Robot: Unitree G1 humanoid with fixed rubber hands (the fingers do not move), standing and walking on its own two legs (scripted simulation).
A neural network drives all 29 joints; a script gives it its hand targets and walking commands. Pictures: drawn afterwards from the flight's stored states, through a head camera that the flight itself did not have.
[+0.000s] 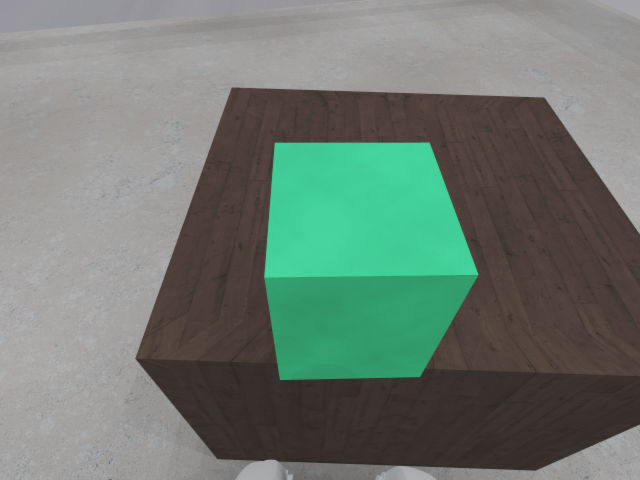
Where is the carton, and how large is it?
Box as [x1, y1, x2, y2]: [264, 143, 477, 379]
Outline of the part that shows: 275,143 264,278 280,379 419,376 477,276 476,269 429,143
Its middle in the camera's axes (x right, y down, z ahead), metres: +0.04 +0.03 +0.52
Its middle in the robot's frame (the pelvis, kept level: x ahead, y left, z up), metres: +0.37 +0.00 +0.06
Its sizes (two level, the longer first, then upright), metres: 0.210 0.200 0.250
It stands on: a pedestal, 0.66 m high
